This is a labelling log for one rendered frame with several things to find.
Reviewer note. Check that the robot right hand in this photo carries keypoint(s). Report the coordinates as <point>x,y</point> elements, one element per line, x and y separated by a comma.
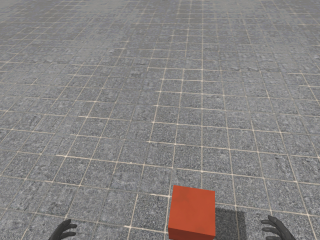
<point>280,230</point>

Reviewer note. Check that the robot left hand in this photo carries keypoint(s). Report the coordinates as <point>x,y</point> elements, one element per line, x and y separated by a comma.
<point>58,233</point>

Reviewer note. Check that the carton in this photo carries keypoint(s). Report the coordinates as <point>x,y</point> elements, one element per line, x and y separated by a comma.
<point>192,214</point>

